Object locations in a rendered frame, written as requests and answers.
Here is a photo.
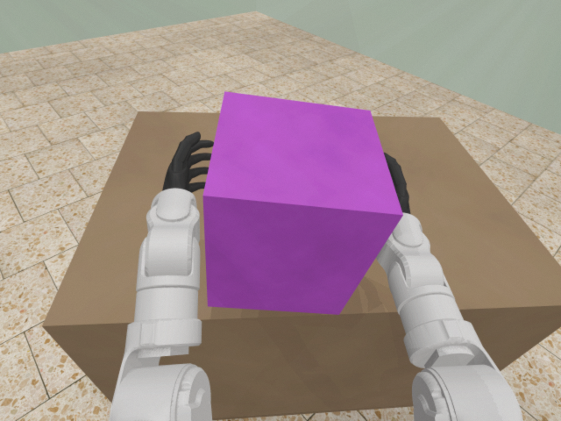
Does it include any carton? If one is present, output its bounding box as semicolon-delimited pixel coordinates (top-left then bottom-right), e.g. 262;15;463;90
203;91;403;315

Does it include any right robot upper arm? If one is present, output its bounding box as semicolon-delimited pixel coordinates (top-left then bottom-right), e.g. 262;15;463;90
412;365;522;421

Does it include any left robot upper arm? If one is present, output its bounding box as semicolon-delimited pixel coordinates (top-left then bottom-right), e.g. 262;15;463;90
110;363;212;421

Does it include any right robot forearm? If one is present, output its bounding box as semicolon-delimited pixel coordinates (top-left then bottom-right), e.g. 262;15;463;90
376;213;523;421

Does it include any left robot forearm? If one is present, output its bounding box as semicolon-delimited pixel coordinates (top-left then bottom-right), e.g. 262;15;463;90
110;189;202;419

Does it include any pedestal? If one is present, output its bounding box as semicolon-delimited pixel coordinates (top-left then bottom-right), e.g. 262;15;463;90
42;111;561;420

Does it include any robot right hand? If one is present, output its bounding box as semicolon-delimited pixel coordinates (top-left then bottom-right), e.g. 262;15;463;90
384;153;410;214

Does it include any robot left hand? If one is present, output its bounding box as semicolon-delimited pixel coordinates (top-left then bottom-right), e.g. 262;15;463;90
162;132;214;193

